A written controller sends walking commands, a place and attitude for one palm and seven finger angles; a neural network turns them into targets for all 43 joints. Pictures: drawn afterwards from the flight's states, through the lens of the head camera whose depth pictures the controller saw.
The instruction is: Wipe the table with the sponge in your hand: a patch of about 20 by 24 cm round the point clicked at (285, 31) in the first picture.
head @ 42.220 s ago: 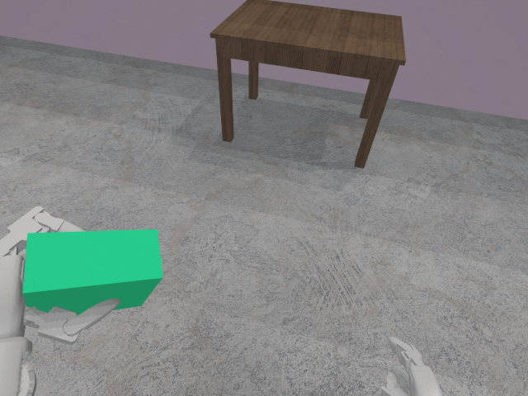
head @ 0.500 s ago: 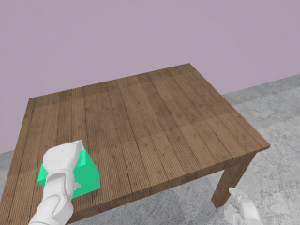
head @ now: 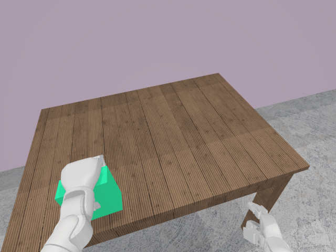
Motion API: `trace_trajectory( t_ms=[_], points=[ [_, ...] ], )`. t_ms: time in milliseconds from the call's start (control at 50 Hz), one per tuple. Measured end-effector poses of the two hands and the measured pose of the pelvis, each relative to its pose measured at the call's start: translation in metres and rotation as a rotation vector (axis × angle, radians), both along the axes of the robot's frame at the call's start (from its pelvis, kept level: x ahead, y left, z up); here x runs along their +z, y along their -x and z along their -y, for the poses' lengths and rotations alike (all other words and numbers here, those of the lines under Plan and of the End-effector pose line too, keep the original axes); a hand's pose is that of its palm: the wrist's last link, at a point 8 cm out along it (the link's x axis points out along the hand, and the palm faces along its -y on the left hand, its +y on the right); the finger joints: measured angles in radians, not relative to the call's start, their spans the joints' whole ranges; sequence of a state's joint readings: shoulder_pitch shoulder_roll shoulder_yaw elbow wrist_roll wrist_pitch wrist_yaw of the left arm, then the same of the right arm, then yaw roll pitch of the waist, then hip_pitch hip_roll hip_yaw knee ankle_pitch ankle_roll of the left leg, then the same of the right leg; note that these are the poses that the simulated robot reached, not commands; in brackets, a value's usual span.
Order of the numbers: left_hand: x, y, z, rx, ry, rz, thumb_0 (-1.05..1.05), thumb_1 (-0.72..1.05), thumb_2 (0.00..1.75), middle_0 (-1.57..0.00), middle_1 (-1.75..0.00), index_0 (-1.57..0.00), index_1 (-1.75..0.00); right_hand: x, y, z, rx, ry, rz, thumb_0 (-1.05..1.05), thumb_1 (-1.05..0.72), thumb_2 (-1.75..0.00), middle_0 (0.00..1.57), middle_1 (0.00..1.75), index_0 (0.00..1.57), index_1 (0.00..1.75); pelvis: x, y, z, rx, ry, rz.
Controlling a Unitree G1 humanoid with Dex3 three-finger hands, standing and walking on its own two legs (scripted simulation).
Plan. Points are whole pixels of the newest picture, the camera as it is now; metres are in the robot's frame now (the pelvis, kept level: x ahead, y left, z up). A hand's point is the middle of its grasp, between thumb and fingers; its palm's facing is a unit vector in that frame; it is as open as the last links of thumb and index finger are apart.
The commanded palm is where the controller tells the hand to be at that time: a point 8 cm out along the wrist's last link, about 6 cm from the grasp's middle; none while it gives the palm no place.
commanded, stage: lower the sponge onto the table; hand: left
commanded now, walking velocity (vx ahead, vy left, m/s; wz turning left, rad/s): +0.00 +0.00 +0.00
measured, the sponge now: (95, 199) +0.24 +0.25 -0.03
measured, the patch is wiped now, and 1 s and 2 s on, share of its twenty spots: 0.00 0.00 0.30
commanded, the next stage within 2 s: wipe forward along the first lane in 1.10 s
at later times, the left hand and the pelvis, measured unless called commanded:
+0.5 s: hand (94, 186) +0.26 +0.25 +0.01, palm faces -0.08 -0.11 -0.99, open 10.2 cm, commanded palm +0.24 +0.24 +0.07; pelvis +0.00 +0.00 +0.00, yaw +0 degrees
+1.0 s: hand (96, 190) +0.26 +0.25 -0.01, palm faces -0.09 -0.09 -0.99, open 10.2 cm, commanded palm +0.24 +0.24 +0.05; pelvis +0.00 -0.01 +0.00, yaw +0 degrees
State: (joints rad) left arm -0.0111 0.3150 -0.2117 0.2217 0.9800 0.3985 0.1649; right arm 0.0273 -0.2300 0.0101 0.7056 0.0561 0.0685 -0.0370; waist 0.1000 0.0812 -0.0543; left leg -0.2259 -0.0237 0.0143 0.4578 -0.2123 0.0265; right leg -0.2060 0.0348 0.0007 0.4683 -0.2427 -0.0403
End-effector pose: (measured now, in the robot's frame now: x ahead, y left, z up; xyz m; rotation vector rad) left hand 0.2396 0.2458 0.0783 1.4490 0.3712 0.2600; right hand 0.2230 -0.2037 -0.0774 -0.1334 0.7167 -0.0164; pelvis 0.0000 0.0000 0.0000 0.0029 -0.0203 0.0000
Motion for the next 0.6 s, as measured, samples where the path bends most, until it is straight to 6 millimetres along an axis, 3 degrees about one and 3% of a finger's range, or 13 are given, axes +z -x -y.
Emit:
trace_trajectory(
  t_ms=[180, 440, 600],
  points=[
    [-0.003, 0.004, 0.000, -0.015, -0.008, -0.004, 0.00, -0.52, 1.05, -0.75, -1.35, -0.74, -1.35, 0.000, 0.000, 0.005, -0.001, 0.020, -0.007, 0.01, -0.90, -0.90, 0.20, 0.30, 0.20, 0.30, 0.000, 0.000, 0.001, 0.004, 0.001, 0.004],
    [-0.012, -0.009, 0.000, -0.004, -0.008, -0.033, 0.00, -0.52, 1.05, -0.75, -1.35, -0.74, -1.35, -0.006, 0.009, 0.015, -0.032, 0.023, -0.036, 0.01, -0.90, -0.90, 0.20, 0.30, 0.20, 0.30, -0.001, -0.002, 0.004, 0.000, 0.000, -0.015],
    [-0.021, -0.002, 0.002, -0.003, -0.003, -0.038, 0.00, -0.52, 1.05, -0.75, -1.35, -0.74, -1.35, -0.011, 0.014, 0.025, -0.052, 0.030, -0.059, 0.01, -0.90, -0.90, 0.20, 0.30, 0.20, 0.30, -0.002, -0.005, 0.005, -0.007, 0.000, -0.024]
  ],
)
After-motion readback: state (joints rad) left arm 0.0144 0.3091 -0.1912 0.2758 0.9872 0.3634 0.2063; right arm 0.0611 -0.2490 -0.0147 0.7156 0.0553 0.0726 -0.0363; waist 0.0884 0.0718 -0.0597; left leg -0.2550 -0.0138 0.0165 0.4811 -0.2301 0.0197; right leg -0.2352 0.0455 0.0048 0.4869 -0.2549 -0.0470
